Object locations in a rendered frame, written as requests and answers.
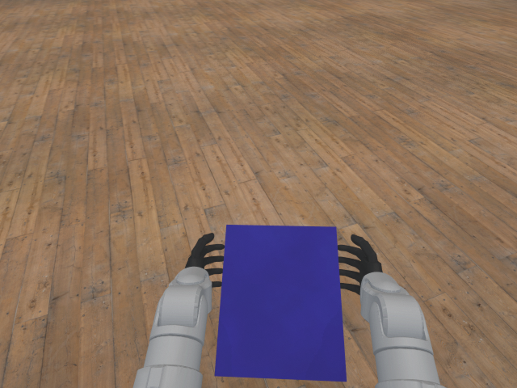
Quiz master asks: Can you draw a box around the left robot hand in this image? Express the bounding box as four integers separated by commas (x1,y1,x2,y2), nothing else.
185,233,225,288

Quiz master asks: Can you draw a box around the carton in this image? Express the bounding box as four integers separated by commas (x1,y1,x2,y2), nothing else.
215,225,347,382

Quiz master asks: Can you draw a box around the right robot hand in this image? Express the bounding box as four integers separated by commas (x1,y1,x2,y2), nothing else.
338,234,382,295

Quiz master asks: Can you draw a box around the right robot forearm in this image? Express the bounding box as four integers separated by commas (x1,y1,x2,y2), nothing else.
360,272,446,388

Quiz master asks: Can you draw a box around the left robot forearm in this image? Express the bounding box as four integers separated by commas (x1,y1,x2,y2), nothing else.
133,267,212,388

